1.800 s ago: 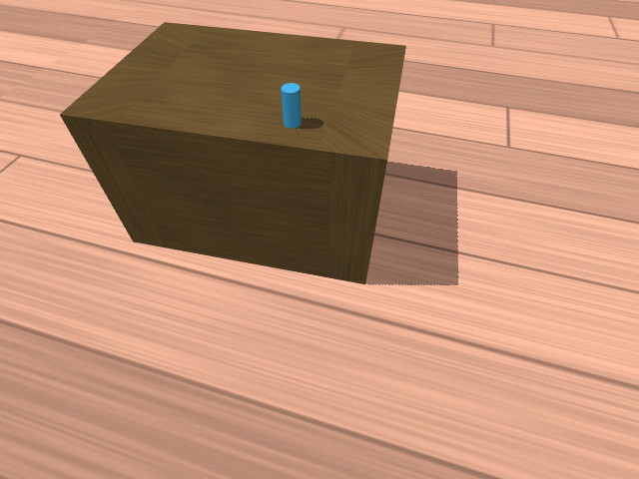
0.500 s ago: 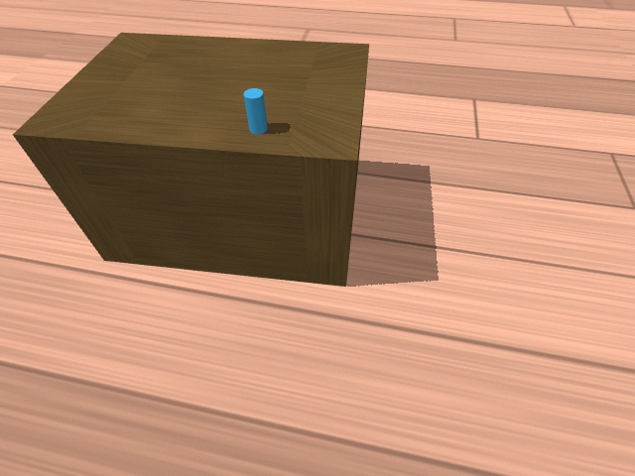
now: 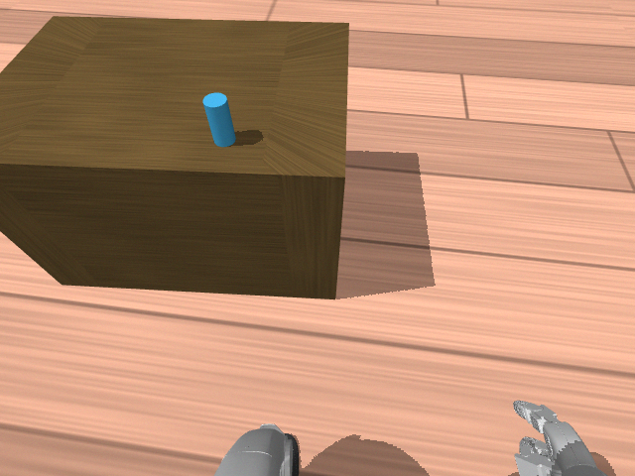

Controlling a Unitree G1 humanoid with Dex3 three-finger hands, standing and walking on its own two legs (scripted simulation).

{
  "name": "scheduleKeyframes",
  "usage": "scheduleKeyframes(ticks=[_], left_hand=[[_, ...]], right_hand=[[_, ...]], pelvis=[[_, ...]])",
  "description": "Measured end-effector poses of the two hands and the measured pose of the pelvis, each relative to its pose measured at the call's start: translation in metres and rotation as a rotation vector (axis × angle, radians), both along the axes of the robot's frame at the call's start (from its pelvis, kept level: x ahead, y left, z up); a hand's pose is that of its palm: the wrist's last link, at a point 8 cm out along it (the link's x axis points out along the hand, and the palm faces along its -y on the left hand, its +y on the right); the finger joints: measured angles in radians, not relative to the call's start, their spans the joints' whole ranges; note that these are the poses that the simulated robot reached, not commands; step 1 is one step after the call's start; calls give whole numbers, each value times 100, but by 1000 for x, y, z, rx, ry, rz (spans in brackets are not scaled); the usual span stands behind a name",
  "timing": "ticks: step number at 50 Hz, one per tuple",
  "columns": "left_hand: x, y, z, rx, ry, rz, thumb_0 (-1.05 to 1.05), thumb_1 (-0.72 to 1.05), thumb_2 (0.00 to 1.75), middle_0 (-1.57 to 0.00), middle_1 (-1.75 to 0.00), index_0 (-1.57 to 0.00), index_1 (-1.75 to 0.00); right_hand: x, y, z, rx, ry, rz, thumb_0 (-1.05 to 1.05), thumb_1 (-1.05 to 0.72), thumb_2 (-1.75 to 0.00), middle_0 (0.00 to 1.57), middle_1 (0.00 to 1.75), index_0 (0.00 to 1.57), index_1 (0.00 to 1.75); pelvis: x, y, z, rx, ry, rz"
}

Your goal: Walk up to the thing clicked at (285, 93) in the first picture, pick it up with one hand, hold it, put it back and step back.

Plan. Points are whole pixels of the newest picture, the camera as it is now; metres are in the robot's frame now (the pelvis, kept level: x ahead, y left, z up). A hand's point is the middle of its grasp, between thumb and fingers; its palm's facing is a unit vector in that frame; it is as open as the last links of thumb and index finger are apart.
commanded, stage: walk up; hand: left
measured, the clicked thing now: (220, 120) +0.80 +0.25 -0.09
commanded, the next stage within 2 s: none
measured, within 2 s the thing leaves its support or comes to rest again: neither
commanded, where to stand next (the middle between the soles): +0.38 +0.12 m, yaw -4 degrees
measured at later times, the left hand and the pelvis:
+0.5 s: hand (90, 411) +0.19 +0.32 -0.09, palm faces -0.02 -0.85 -0.53, open 7.4 cm; pelvis +0.15 +0.02 +0.01, yaw -2 degrees
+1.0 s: hand (109, 284) +0.40 +0.38 -0.13, palm faces -0.09 -0.91 -0.40, open 7.4 cm; pelvis +0.29 +0.12 +0.01, yaw -2 degrees
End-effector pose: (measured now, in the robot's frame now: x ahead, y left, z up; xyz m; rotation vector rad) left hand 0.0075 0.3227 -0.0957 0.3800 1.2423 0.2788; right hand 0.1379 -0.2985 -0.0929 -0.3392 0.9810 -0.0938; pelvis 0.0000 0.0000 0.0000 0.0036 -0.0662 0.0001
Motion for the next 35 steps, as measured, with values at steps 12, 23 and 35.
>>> scheduleKeyframes(ticks=[12, 23, 35], left_hand=[[135, 3, 29, -4, -100, -166, 0, 90, 90, -21, -30, -21, -30], [172, 29, 45, 116, -118, -87, 0, 90, 90, -21, -30, -21, -30], [239, 107, 18, 78, -63, -91, 0, 90, 90, -21, -30, -21, -30]], right_hand=[[-3, 1, 11, 18, 56, -119, 1, -91, -90, 21, 30, 21, 30], [40, -7, -20, 17, 198, -118, 1, -91, -90, 21, 30, 20, 30], [137, 44, 1, -67, 150, -91, 1, -91, -90, 21, 30, 20, 30]], pelvis=[[75, 11, 19, 19, 4, -50], [142, 17, 9, -20, 11, -33], [217, 84, -1, -9, 37, -18]])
